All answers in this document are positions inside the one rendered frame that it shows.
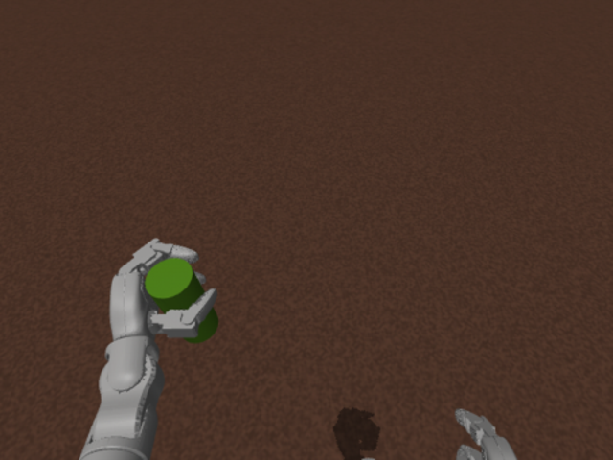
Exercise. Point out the right robot hand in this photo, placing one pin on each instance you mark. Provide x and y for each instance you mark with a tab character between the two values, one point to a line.
493	447

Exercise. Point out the left robot hand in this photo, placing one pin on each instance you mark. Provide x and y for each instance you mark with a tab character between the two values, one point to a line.
134	312

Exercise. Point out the can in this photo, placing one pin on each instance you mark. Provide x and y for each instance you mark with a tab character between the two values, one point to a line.
173	285

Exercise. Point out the left robot arm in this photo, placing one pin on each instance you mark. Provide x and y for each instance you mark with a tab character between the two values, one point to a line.
130	383

